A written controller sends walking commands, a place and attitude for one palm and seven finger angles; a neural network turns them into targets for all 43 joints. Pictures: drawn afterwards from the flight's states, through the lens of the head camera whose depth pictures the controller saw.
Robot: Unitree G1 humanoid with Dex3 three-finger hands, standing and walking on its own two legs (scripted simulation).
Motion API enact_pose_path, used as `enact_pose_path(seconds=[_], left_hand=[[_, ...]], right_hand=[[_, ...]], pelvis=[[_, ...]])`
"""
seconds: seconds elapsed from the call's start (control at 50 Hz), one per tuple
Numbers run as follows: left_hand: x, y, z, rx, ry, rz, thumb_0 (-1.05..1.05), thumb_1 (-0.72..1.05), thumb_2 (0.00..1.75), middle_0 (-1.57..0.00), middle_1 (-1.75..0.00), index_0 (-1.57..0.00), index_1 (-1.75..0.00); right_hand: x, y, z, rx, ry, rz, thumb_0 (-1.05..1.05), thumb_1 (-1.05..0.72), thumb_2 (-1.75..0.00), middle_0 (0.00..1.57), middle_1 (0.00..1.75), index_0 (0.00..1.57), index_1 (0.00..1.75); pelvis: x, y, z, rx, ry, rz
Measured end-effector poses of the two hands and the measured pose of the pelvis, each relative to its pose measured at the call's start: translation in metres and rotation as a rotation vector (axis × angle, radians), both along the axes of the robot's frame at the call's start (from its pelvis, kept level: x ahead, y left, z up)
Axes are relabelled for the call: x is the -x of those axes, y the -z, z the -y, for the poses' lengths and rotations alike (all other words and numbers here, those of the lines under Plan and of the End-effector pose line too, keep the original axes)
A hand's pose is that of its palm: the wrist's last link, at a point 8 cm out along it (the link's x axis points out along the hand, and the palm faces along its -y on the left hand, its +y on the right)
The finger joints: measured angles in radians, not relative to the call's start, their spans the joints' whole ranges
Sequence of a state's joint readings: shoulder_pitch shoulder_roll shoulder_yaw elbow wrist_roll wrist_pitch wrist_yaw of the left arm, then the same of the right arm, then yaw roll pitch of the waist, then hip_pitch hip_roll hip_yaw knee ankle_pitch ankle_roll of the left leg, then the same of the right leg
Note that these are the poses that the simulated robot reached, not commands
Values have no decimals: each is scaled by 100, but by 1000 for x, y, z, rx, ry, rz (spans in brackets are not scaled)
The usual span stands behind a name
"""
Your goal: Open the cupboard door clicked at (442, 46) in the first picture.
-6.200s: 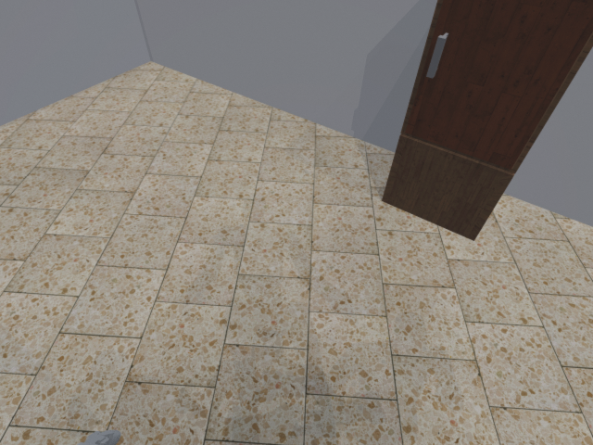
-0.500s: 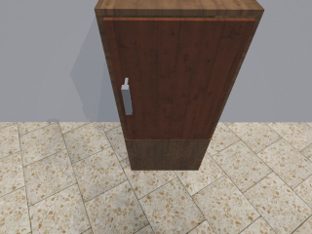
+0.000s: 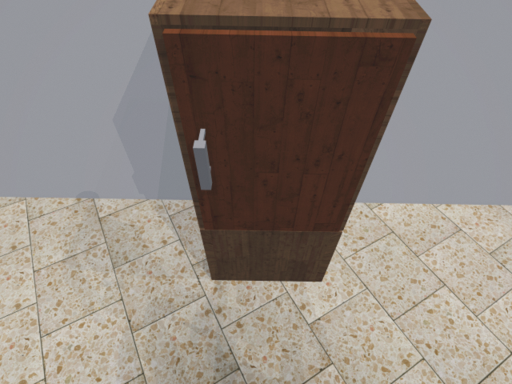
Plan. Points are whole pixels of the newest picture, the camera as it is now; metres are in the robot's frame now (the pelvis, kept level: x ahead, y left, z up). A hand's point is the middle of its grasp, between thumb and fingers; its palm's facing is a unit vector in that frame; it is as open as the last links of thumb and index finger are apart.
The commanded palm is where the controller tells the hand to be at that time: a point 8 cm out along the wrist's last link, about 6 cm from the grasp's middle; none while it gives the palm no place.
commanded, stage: raise the hand with hooked fingers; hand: left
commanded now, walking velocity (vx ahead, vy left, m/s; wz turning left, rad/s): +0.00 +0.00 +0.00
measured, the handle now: (204, 159) +0.56 +0.15 -0.01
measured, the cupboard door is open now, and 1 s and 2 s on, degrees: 0 0 0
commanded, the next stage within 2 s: none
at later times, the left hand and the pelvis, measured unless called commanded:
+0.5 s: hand out of the picture +0.12 +0.21 -0.05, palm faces +0.19 -0.98 -0.06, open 9.4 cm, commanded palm +0.12 +0.26 -0.04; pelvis -0.05 -0.03 -0.09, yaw +3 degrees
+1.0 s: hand (108, 344) +0.18 +0.24 -0.04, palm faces +0.00 -1.00 -0.06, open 12.4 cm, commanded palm +0.16 +0.30 -0.02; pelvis -0.06 +0.01 -0.07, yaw +2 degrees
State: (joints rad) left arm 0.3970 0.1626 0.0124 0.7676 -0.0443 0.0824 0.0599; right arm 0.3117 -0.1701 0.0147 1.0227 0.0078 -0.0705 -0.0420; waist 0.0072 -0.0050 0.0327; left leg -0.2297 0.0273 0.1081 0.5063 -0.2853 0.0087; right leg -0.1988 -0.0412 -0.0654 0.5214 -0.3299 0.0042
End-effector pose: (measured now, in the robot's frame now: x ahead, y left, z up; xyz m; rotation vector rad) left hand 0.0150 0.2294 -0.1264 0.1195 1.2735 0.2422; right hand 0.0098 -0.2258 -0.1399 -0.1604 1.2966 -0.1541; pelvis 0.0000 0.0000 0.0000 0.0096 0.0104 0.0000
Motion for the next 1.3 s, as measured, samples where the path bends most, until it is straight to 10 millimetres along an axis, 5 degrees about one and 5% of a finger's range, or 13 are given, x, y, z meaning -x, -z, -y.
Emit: enact_pose_path(seconds=[0.12,0.2,0.26,0.4,0.5,0.62,0.7,0.82,1.0,1.18,1.3], left_hand=[[-118,-102,-14,-117,-11,748,3,90,87,-20,-34,-20,-34],[-161,-132,-2,-40,83,1110,2,81,85,-20,-38,-20,-38],[-152,-117,8,60,166,1227,1,74,82,-21,-42,-21,-42],[-77,-54,-9,63,118,1098,1,57,75,-23,-52,-23,-52],[-73,-81,-28,-62,120,1288,1,45,70,-23,-60,-23,-59],[-129,-92,-19,87,339,1306,1,31,65,-24,-69,-24,-68],[-146,-85,-26,167,305,1136,1,22,61,-25,-75,-25,-74],[-130,-106,-58,9,150,1188,0,8,55,-26,-84,-26,-83],[-143,-90,-66,73,267,1194,0,-13,46,-27,-97,-27,-97],[-161,-128,-94,4,208,1277,-1,-34,37,-29,-111,-29,-110],[-169,-117,-108,28,199,1180,-1,-44,32,-29,-117,-29,-116]], right_hand=[[-76,-22,31,84,-38,401,2,-92,-90,20,30,20,30],[-128,-40,45,109,-79,616,2,-91,-90,20,30,20,30],[-158,-52,50,116,-129,724,1,-91,-90,19,30,20,30],[-196,-43,42,127,-254,819,1,-90,-90,19,30,20,30],[-185,-7,20,84,-290,773,1,-90,-90,19,30,20,30],[-134,31,-2,6,-212,648,1,-90,-90,20,30,20,30],[-93,31,-2,1,-109,561,2,-90,-90,20,30,20,30],[-58,18,12,69,-66,488,2,-90,-90,20,30,20,30],[-75,4,20,160,-142,521,2,-90,-90,20,30,20,30],[-115,-24,-11,105,-181,645,2,-90,-90,20,30,20,30],[-127,-22,-24,69,-222,631,1,-90,-90,20,30,20,30]], pelvis=[[4,7,4,2,-47,-26],[15,23,11,-4,-34,-109],[23,39,19,-10,-24,-156],[36,76,29,15,-48,-213],[46,94,28,52,-65,-226],[59,98,22,67,-57,-228],[59,85,14,52,-37,-221],[54,71,2,45,-25,-219],[58,75,-13,63,-41,-222],[46,61,-20,67,-41,-196],[41,58,-21,70,-49,-198]])
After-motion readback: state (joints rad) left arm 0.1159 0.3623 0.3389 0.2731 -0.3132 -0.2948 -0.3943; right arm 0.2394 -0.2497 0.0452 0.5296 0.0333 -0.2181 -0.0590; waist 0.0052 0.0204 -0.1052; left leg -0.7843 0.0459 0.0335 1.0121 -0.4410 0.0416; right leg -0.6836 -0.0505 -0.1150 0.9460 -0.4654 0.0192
